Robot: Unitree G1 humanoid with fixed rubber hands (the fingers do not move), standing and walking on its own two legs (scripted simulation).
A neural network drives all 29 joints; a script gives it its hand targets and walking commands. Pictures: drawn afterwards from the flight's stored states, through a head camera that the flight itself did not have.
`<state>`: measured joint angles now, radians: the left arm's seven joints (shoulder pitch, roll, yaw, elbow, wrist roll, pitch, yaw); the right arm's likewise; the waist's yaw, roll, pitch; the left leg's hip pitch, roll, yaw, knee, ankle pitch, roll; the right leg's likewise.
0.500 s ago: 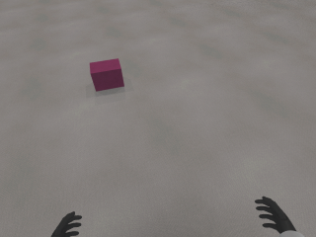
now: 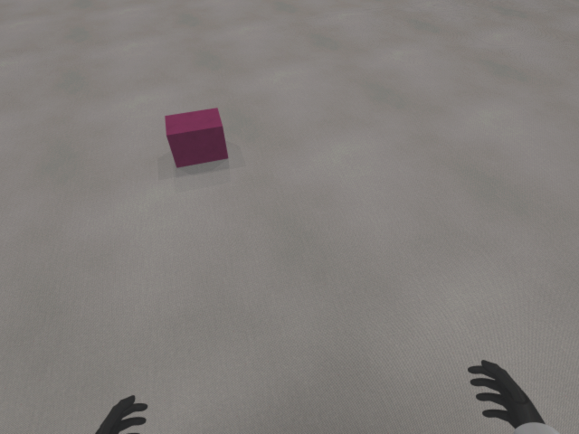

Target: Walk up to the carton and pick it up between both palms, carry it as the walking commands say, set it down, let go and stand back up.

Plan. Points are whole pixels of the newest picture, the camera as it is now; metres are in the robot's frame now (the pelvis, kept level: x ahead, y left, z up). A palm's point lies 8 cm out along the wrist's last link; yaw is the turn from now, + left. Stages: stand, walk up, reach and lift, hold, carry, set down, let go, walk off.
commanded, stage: stand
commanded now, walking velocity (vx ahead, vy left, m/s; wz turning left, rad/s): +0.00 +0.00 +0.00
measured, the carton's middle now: (197, 137) +1.71 +0.54 -0.65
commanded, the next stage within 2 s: walk up in 0.74 s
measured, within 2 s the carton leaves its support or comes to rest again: neither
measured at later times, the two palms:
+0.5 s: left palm out of the picture +0.12 +0.28 -0.09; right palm (527, 430) +0.15 -0.29 -0.06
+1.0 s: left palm out of the picture +0.10 +0.28 -0.09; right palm out of the picture +0.13 -0.29 -0.07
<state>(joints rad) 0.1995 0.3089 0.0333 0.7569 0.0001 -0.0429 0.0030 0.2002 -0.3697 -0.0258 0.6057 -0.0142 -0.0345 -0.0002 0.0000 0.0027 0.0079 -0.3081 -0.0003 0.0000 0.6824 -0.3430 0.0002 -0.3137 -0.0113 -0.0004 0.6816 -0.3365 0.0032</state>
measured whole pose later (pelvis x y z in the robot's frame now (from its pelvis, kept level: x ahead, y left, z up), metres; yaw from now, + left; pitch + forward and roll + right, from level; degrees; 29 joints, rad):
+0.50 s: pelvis -0.01 +0.00 +0.00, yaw +0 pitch -2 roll +0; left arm 0.20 0.31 0.03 0.78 0.00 -0.04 0.00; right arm 0.20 -0.38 -0.02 0.63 -0.01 -0.04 0.00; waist 0.00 0.00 0.01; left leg -0.31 0.00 0.00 0.68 -0.33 0.00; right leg -0.31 -0.01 0.00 0.68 -0.33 0.00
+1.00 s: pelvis -0.01 +0.00 +0.00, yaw +0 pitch -3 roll +0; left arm 0.20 0.31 0.03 0.81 0.00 -0.02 0.00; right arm 0.20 -0.38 -0.02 0.66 -0.01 -0.01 0.02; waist 0.00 0.00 0.01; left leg -0.32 0.00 0.00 0.69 -0.34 0.00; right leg -0.31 -0.02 0.00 0.68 -0.32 0.00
